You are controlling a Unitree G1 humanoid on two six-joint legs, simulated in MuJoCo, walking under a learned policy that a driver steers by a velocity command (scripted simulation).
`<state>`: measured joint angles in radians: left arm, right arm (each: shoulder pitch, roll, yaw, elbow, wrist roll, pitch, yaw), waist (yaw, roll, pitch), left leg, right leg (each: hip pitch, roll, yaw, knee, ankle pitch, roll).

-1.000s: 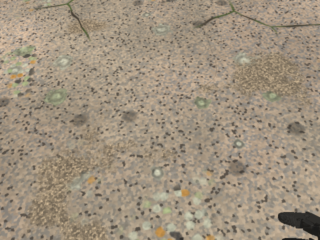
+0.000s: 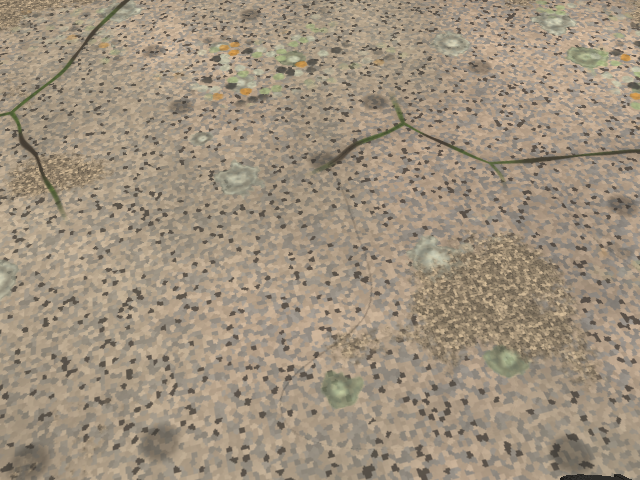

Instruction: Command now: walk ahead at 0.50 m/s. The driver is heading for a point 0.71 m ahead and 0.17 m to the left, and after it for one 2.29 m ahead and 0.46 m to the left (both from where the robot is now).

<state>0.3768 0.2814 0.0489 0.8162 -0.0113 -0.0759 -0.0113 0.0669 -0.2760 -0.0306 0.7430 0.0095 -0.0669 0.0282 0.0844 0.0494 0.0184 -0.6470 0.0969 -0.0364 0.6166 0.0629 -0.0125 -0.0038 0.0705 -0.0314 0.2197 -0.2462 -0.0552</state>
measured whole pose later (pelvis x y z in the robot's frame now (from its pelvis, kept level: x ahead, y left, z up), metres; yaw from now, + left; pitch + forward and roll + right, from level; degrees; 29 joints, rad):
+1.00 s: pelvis +0.54 -0.01 +0.00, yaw +9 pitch +0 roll -2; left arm 0.30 0.26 0.06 0.89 0.02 -0.10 0.00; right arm 0.19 -0.30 -0.07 0.80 0.02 -0.02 0.01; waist 0.05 0.05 0.03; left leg -0.69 0.11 -0.08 0.89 -0.03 0.00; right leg -0.02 0.04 -0.19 0.23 -0.21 -0.05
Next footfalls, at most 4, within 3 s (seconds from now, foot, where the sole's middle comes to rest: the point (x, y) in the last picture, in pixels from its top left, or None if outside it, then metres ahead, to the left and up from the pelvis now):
0.12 left None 0.25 0.14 -0.78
0.66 right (417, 454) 0.54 -0.10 -0.78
1.20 left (302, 343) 0.79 0.16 -0.78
1.66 right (397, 317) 0.87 -0.06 -0.78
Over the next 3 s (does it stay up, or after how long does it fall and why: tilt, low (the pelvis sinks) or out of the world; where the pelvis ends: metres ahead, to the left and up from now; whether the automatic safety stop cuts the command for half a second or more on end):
stays up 0.79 0.03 0.00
